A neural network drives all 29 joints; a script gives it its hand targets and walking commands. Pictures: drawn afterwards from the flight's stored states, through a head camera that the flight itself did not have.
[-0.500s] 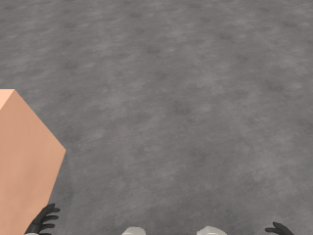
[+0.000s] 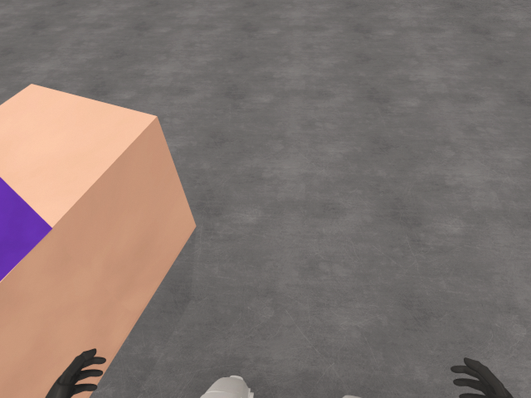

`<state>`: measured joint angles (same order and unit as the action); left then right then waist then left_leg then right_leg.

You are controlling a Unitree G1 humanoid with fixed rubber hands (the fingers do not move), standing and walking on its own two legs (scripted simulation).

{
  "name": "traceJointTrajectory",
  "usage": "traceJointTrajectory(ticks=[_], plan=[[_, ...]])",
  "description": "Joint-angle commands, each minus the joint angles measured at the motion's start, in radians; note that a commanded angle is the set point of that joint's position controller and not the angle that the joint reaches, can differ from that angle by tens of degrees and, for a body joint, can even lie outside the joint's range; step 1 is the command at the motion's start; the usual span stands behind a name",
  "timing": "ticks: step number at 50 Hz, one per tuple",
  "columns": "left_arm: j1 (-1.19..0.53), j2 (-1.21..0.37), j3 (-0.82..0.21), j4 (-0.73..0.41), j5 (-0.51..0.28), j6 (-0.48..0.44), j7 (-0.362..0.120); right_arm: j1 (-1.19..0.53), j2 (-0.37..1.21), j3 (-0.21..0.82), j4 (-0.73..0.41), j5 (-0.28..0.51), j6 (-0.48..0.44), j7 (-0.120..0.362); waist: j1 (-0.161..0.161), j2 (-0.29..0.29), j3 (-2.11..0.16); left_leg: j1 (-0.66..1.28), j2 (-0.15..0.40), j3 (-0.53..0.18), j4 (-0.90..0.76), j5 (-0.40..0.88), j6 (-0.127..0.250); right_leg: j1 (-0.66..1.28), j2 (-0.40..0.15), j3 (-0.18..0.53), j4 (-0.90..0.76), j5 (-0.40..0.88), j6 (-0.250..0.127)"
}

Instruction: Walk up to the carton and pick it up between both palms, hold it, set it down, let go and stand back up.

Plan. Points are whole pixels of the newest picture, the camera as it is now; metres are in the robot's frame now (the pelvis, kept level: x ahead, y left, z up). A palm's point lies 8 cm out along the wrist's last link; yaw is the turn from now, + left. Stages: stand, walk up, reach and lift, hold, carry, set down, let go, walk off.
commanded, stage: walk up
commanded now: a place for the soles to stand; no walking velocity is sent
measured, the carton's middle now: out of the picture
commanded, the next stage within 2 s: none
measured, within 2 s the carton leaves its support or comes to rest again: neither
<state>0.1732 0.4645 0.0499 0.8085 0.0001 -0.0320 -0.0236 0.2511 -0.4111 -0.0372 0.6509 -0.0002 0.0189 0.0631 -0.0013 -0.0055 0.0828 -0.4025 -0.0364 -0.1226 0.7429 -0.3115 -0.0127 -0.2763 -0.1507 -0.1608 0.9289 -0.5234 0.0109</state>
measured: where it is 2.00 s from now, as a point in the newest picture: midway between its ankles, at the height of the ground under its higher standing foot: outside the picture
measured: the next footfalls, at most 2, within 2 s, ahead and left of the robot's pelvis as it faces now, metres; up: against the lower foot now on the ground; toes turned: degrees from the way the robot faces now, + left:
right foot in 0.22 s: +0.09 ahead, -0.10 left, +0.00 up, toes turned +4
left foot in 0.54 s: +0.08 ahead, +0.14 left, +0.00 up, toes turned +15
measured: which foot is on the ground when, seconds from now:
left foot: down 0.00-0.22, up 0.24-0.52, down 0.54-0.80, up 0.82-1.00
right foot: up 0.00-0.20, down 0.22-0.56, up 0.58-0.78, down 0.80-1.00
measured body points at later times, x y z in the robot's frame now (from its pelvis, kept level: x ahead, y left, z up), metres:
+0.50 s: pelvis +0.05 -0.02 +0.01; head +0.10 -0.02 +0.45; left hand +0.07 +0.33 -0.09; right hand +0.26 -0.28 -0.10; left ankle +0.04 +0.14 -0.69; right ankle +0.05 -0.11 -0.71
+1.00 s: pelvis +0.04 -0.06 +0.00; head +0.09 -0.06 +0.45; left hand -0.03 +0.28 -0.07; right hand +0.30 -0.26 -0.11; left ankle -0.01 +0.13 -0.67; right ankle +0.10 -0.12 -0.71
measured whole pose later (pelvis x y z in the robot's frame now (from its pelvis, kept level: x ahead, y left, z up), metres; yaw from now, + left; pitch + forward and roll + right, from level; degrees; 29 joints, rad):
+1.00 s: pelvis +0.04 -0.06 +0.00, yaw +33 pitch -2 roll +4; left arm 0.16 0.42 0.05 0.75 0.00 -0.01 -0.02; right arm 0.24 -0.41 -0.04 0.69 0.00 -0.01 -0.02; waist 0.00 0.00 0.12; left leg -0.52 -0.07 -0.14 0.94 -0.42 -0.02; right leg -0.38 -0.11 -0.13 0.81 -0.41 -0.05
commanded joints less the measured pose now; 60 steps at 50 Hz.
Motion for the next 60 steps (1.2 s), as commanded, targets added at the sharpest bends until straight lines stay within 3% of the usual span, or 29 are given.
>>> traceJointTrajectory(ticks=[1, 3, 8, 10, 11, 12, 13, 15, 17, 18, 22, 26, 27, 28, 29, 30, 34, 37, 39, 40, 41, 42, 44, 46, 49, 52, 57, 59, 60], plan=[[-0.115, 0.171, 0.067, -0.188, 0.017, -0.01, -0.01, 0.129, -0.311, -0.122, -0.018, -0.017, -0.03, -0.051, -0.018, 0.123, -0.071, 0.31, 0.24, -0.654, -0.4, 0.089, 0.292, -0.392, 0.103, 0.257, 0.208, -0.105, -0.015], [-0.051, 0.168, 0.066, -0.173, 0.01, -0.014, -0.007, 0.048, -0.272, -0.103, -0.051, -0.035, -0.019, -0.066, 0.008, 0.18, -0.013, 0.17, 0.165, -0.509, -0.386, 0.1, 0.238, -0.276, 0.121, 0.22, 0.026, -0.104, -0.009], [-0.061, 0.132, 0.074, -0.186, 0.006, -0.013, 0.008, 0.065, -0.291, -0.102, -0.074, -0.035, -0.018, -0.083, 0.004, 0.261, -0.012, 0.139, 0.176, -0.545, -0.304, 0.362, 0.254, -0.144, 0.171, 0.224, -0.217, -0.023, -0.019], [0.029, 0.143, 0.083, -0.14, 0.008, -0.02, 0.016, -0.011, -0.244, -0.089, -0.077, -0.025, -0.014, -0.091, 0.08, 0.153, -0.014, -0.033, 0.094, -0.408, -0.174, 0.407, 0.161, 0.13, 0.173, 0.211, -0.476, 0.182, -0.044], [0.108, 0.205, 0.1, -0.129, 0.027, -0.02, 0.024, -0.041, -0.172, -0.066, -0.099, -0.01, -0.019, -0.091, 0.113, 0.083, -0.113, -0.159, 0.032, -0.283, -0.036, 0.243, 0.087, 0.302, 0.028, 0.348, -0.542, 0.243, -0.085], [0.109, 0.291, 0.115, -0.126, 0.037, -0.016, 0.029, 0.009, -0.091, -0.043, -0.096, -0.009, -0.026, -0.096, 0.084, -0.172, -0.17, -0.297, -0.128, -0.007, 0.171, -0.144, 0.023, 0.37, -0.269, 0.587, -0.626, 0.332, -0.096], [0.021, 0.286, 0.115, -0.138, 0.034, -0.014, 0.018, 0.015, -0.179, -0.071, -0.068, -0.028, -0.015, -0.108, 0.062, -0.069, -0.139, -0.267, 0.002, 0.009, 0.271, -0.242, 0.02, 0.261, -0.368, 0.598, -0.61, 0.335, -0.144], [-0.013, 0.231, 0.101, -0.141, 0.024, -0.017, 0.02, 0.031, -0.208, -0.067, -0.063, -0.025, -0.03, -0.104, 0.046, -0.077, -0.098, -0.271, 0.049, 0.033, 0.302, -0.216, 0.024, 0.26, -0.295, 0.464, -0.508, 0.741, -0.183], [0.022, 0.17, 0.091, -0.136, 0.021, -0.002, 0.02, 0.072, -0.178, -0.064, -0.037, -0.019, -0.037, -0.095, 0.051, -0.172, -0.109, -0.261, 0.045, 0.093, 0.274, -0.147, 0.038, 0.307, -0.147, 0.243, -0.432, 0.947, -0.102], [0.028, 0.167, 0.092, -0.145, 0.042, -0.002, 0.016, 0.049, -0.168, -0.064, -0.047, -0.015, -0.034, -0.085, 0.06, -0.196, -0.145, -0.309, 0.034, 0.112, 0.248, -0.161, 0.039, 0.406, -0.153, 0.216, -0.387, 0.98, -0.142], [0.052, 0.191, 0.1, -0.168, 0.029, 0.013, 0.012, 0.003, -0.164, -0.061, -0.071, -0.029, -0.052, -0.081, 0.087, -0.183, -0.134, -0.257, 0.046, 0.188, 0.075, -0.07, 0.044, 0.358, -0.18, 0.174, -0.319, 0.929, -0.193], [-0.041, 0.187, 0.099, -0.187, 0.018, 0.035, -0.01, 0.12, -0.161, -0.069, 0.004, -0.032, -0.075, -0.088, -0.002, -0.168, -0.176, 0.065, -0.04, 0.229, -0.246, 0.143, 0.077, 0.179, -0.09, -0.041, -0.09, 0.713, -0.116], [-0.035, 0.15, 0.073, -0.203, 0.01, 0.04, -0.006, 0.192, -0.189, -0.091, 0.008, -0.042, -0.081, -0.094, -0.041, -0.062, -0.23, 0.218, -0.034, 0.094, -0.244, 0.139, 0.128, 0.052, -0.097, 0.001, 0.049, 0.625, -0.084], [-0.043, 0.116, 0.068, -0.229, -0.001, 0.042, -0.01, 0.212, -0.308, -0.122, -0.002, -0.061, -0.078, -0.108, -0.047, 0.148, -0.239, 0.329, 0.143, -0.296, -0.214, 0.319, 0.205, -0.184, -0.019, 0.034, 0.219, 0.358, -0.038], [-0.11, 0.119, 0.074, -0.269, 0.003, 0.047, -0.008, 0.192, -0.39, -0.138, -0.009, -0.055, -0.074, -0.108, -0.061, 0.275, -0.199, 0.367, 0.288, -0.712, -0.295, 0.454, 0.347, -0.405, 0.177, 0.13, 0.256, -0.155, -0.002], [-0.122, 0.144, 0.076, -0.256, 0.016, 0.048, 0.001, 0.201, -0.341, -0.136, -0.006, -0.039, -0.074, -0.112, -0.066, 0.16, -0.13, 0.363, 0.303, -0.726, -0.31, 0.419, 0.343, -0.435, 0.126, 0.248, 0.289, -0.18, 0.004], [-0.022, 0.126, 0.079, -0.205, -0.002, 0.029, 0.005, 0.054, -0.241, -0.089, -0.031, -0.044, -0.051, -0.125, 0.014, 0.192, -0.039, 0.111, 0.163, -0.39, -0.216, 0.568, 0.26, -0.256, 0.107, 0.203, 0.102, -0.07, -0.013], [-0.02, 0.108, 0.092, -0.21, -0.004, 0.019, 0.013, 0.032, -0.264, -0.101, -0.049, -0.068, -0.039, -0.108, 0.007, 0.259, -0.029, 0.05, 0.149, -0.465, -0.22, 0.478, 0.252, -0.129, 0.162, 0.194, -0.15, -0.077, -0.022], [0.106, 0.12, 0.095, -0.159, 0.001, 0.002, 0.018, -0.048, -0.213, -0.081, -0.078, -0.046, -0.032, -0.108, 0.084, 0.154, -0.107, -0.096, 0.078, -0.331, -0.064, 0.373, 0.165, 0.166, 0.144, 0.213, -0.45, 0.196, -0.037], [0.159, 0.199, 0.117, -0.142, 0.038, -0.006, 0.028, -0.015, -0.134, -0.058, -0.072, -0.036, -0.036, -0.108, 0.115, -0.011, -0.146, -0.295, -0.006, -0.192, 0.072, 0.158, 0.086, 0.331, -0.037, 0.391, -0.515, 0.171, -0.074], [0.099, 0.315, 0.122, -0.145, 0.038, -0.012, 0.027, -0.008, -0.123, -0.055, -0.072, -0.03, -0.03, -0.112, 0.068, -0.205, -0.108, -0.403, -0.097, 0.006, 0.233, -0.22, 0.041, 0.221, -0.332, 0.638, -0.657, 0.063, -0.112], [0.008, 0.287, 0.132, -0.169, 0.035, -0.011, 0.021, -0.023, -0.198, -0.075, -0.055, -0.046, -0.028, -0.118, 0.054, -0.106, -0.077, -0.318, 0.007, 0.002, 0.352, -0.224, 0.027, 0.12, -0.366, 0.655, -0.63, 0.143, -0.176], [-0.016, 0.225, 0.102, -0.153, 0.016, -0.008, 0.025, -0.038, -0.198, -0.06, -0.034, -0.031, -0.035, -0.097, 0.035, -0.074, -0.04, -0.299, 0.021, 0.012, 0.358, -0.159, 0.011, 0.126, -0.282, 0.463, -0.591, 0.474, -0.147], [0.041, 0.184, 0.094, -0.14, 0.027, -0.005, 0.029, 0.012, -0.174, -0.055, -0.001, -0.031, -0.037, -0.086, 0.045, -0.14, -0.101, -0.305, 0.017, 0.081, 0.344, -0.104, 0.004, 0.228, -0.174, 0.305, -0.491, 0.79, -0.09], [0.055, 0.205, 0.105, -0.15, 0.028, 0.014, 0.021, -0.019, -0.176, -0.053, -0.005, -0.025, -0.04, -0.082, 0.082, -0.21, -0.101, -0.274, 0.016, 0.146, 0.275, -0.112, -0.01, 0.239, -0.181, 0.234, -0.457, 0.736, -0.14], [0.062, 0.222, 0.107, -0.164, 0.027, 0.021, 0.018, -0.046, -0.188, -0.056, 0.001, -0.023, -0.045, -0.086, 0.093, -0.224, -0.098, -0.261, 0.048, 0.165, 0.197, -0.134, -0.002, 0.211, -0.232, 0.238, -0.45, 0.623, -0.217], [-0.059, 0.225, 0.108, -0.194, 0.03, 0.03, -0.006, 0.134, -0.196, -0.079, 0.059, -0.036, -0.063, -0.071, -0.014, -0.186, -0.142, 0.051, 0.001, 0.209, -0.035, -0.037, 0.028, 0.03, -0.196, 0.071, -0.33, 0.248, -0.165], [-0.047, 0.183, 0.097, -0.199, 0.037, 0.041, -0.005, 0.236, -0.24, -0.11, 0.092, -0.042, -0.067, -0.086, -0.061, -0.082, -0.168, 0.227, -0.007, 0.031, -0.148, -0.18, 0.078, -0.122, -0.181, 0.075, -0.093, 0.064, -0.125], [-0.05, 0.122, 0.073, -0.219, 0.013, 0.05, -0.007, 0.19, -0.321, -0.123, 0.071, -0.057, -0.071, -0.097, -0.049, 0.186, -0.058, 0.197, 0.164, -0.361, -0.316, -0.22, 0.161, -0.309, -0.031, 0.023, 0.103, -0.06, -0.058]])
